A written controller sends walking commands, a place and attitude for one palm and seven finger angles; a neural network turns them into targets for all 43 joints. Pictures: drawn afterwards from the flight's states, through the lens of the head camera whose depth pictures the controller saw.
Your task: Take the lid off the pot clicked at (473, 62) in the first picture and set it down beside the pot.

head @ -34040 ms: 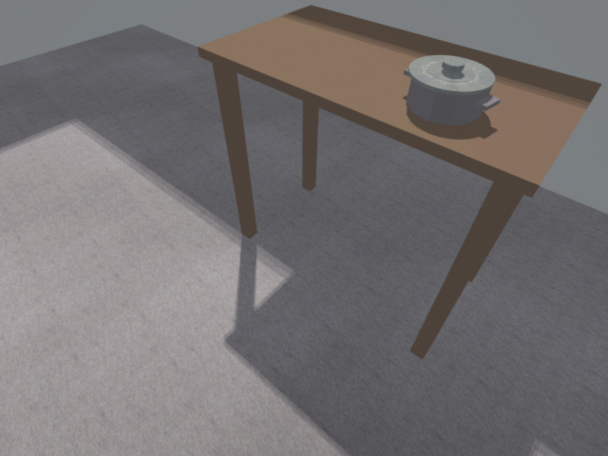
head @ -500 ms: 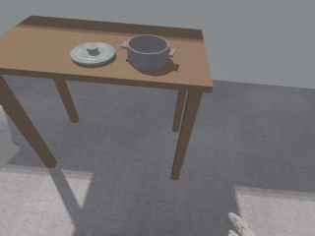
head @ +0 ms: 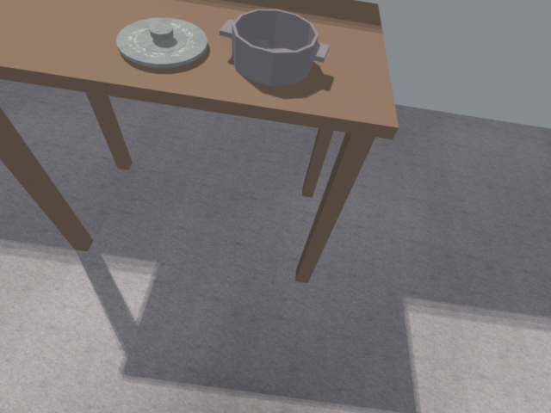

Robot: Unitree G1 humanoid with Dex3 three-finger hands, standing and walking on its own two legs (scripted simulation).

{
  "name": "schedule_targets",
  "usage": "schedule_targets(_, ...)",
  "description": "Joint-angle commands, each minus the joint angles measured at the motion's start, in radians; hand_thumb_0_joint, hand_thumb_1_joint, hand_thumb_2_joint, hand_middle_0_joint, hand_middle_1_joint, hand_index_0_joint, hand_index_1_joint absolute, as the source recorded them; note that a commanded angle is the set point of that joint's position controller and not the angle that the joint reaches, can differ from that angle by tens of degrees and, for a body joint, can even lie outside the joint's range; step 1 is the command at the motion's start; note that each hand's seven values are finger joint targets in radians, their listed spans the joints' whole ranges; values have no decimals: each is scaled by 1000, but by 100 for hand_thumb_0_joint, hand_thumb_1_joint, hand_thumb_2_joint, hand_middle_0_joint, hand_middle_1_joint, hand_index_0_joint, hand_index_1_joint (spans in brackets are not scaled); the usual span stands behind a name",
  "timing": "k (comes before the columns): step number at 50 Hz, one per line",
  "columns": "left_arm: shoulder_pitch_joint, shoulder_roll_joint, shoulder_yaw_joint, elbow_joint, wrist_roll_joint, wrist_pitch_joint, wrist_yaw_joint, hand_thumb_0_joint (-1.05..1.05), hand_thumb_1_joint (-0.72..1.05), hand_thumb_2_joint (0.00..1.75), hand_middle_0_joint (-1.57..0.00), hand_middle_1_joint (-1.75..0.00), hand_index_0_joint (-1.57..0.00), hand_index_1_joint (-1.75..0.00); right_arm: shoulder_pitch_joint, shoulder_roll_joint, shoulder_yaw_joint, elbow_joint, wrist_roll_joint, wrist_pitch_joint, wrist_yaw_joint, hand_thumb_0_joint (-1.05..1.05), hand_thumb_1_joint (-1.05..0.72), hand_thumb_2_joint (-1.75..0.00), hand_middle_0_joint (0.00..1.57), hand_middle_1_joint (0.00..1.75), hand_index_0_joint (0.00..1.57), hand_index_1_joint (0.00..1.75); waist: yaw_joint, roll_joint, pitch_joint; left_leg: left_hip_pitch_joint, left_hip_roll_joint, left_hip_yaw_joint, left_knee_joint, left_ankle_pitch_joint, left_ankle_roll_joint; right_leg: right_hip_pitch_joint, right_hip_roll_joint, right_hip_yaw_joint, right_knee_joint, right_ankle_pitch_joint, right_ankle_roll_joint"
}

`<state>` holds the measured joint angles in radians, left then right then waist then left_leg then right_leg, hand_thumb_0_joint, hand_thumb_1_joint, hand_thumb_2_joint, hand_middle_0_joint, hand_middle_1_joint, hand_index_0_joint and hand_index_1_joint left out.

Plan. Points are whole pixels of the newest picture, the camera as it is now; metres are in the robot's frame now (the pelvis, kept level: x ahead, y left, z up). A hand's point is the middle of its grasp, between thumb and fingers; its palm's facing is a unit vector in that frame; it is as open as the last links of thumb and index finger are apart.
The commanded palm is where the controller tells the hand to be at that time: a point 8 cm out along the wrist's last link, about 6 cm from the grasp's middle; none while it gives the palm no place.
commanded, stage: stop stepping back and stand still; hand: left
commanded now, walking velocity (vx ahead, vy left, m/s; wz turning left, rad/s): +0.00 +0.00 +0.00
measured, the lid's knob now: (161, 31) +0.78 +0.29 +0.10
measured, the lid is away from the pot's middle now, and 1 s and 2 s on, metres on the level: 0.23 0.23 0.23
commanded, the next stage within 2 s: let the arm hang, fingers relaxed in 0.50 s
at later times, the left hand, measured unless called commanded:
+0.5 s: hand out of the picture +0.04 +0.20 -0.17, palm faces -0.01 -0.97 -0.23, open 7.3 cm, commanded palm none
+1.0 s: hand out of the picture +0.02 +0.19 -0.17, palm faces +0.00 -0.98 -0.20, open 7.3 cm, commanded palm none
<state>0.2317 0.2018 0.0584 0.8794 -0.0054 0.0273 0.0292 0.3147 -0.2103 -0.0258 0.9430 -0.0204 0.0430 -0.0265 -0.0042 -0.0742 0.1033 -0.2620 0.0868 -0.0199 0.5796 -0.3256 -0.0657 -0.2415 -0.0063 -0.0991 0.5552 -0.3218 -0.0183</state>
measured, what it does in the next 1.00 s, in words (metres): stands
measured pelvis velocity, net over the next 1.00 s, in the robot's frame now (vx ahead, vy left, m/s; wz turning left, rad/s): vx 0.01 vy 0.02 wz -0.05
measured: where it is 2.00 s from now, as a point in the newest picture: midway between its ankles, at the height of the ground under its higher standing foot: outside the picture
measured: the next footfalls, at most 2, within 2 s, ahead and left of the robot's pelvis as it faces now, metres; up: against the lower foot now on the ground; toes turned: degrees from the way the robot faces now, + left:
none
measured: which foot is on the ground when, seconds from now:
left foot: down 0.00-1.00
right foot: down 0.00-1.00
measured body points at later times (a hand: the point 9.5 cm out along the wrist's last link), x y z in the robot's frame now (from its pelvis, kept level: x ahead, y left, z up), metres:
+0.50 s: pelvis +0.00 +0.02 +0.01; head +0.02 +0.01 +0.46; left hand +0.04 +0.25 -0.15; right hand -0.02 -0.19 -0.16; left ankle -0.01 +0.16 -0.73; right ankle -0.02 -0.11 -0.73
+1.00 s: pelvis +0.01 +0.02 +0.01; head +0.03 +0.01 +0.46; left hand +0.02 +0.24 -0.15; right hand -0.01 -0.19 -0.15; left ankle -0.01 +0.16 -0.73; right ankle -0.02 -0.11 -0.73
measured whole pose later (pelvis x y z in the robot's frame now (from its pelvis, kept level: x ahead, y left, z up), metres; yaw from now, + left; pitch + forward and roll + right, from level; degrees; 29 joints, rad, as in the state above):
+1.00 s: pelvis +0.01 +0.02 +0.01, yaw -3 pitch -1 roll -1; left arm 0.25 0.13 0.03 1.14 0.01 0.01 0.04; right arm 0.30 -0.12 -0.05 1.10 -0.01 0.02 -0.04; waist -0.01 0.02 0.05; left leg -0.15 0.07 0.05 0.47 -0.30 -0.04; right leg -0.16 -0.02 -0.04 0.45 -0.28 0.01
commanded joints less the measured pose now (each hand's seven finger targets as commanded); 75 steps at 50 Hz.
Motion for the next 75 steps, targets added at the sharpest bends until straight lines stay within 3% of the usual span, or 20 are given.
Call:
schedule_targets(1, 10, 116, 6, 5, 4, -26, -6, 0, 90, 90, -20, -30, -20, -30, 28, -108, -30, -50, 6, -30, -15, 0, -90, -90, 20, 30, 20, 30, -12, 352, -202, 93, 56, -13, -117, 398, 104, 116, -52, 62, -100, 272, -8)
schedule_targets(7, -3, 90, -15, 115, 8, -18, -7, 0, 90, 90, -20, -30, -20, -30, 64, -88, -32, 1, 8, -21, -9, 0, -90, -90, 20, 30, 20, 30, -11, 116, -31, -3, 44, -30, -200, 102, 102, 71, -54, 82, -185, 118, -8)
schedule_targets(12, 11, 77, -20, 158, 9, -22, -1, 0, 90, 90, -20, -30, -20, -30, 89, -64, -32, 45, 10, -25, -6, 0, -90, -90, 20, 30, 20, 30, -10, 32, -33, 25, 40, -23, -213, 103, 107, 59, -61, 90, -191, 121, -2)
schedule_targets(13, 19, 80, -20, 163, 9, -24, 2, 0, 90, 90, -20, -30, -20, -30, 83, -58, -32, 52, 12, -25, -5, 0, -90, -90, 20, 30, 20, 30, -8, 49, -32, 33, 35, -15, -210, 109, 105, 49, -65, 99, -191, 120, -4)
schedule_targets(17, 29, 66, -19, 179, 10, -30, 9, 0, 90, 90, -20, -30, -20, -30, 82, -32, -31, 78, 13, -30, -6, 0, -90, -90, 20, 30, 20, 30, -10, 9, -46, 61, 27, 8, -189, 178, 101, 55, -76, 105, -186, 193, 0)
schedule_targets(30, 46, 41, -10, 212, 12, -36, 11, 0, 90, 90, -20, -30, -20, -30, 69, 9, -32, 119, 11, -36, -14, 0, -90, -90, 20, 30, 20, 30, -11, 130, -29, 78, 26, 26, -181, 225, 96, 52, -75, 116, -177, 256, -4)
schedule_targets(52, 74, 26, -10, 231, 11, -42, 15, 0, 90, 90, -20, -30, -20, -30, 74, 7, -35, 130, 15, -37, -20, 0, -90, -90, 20, 30, 20, 30, -13, 68, -56, 119, 32, 39, -169, 283, 92, 74, -79, 112, -178, 334, -2)
schedule_targets(60, 75, 23, -9, 228, 12, -39, 16, 0, 90, 90, -20, -30, -20, -30, 77, 15, -34, 134, 14, -36, -20, 0, -90, -90, 20, 30, 20, 30, -12, 86, -22, 104, 31, 36, -178, 261, 93, 59, -75, 112, -185, 301, -2)
schedule_targets(75, 76, 22, -9, 227, 11, -40, 15, 0, 90, 90, -20, -30, -20, -30, 78, 15, -34, 135, 14, -38, -22, 0, -90, -90, 20, 30, 20, 30, -12, 93, -36, 120, 34, 34, -180, 284, 95, 64, -75, 108, -180, 315, 0)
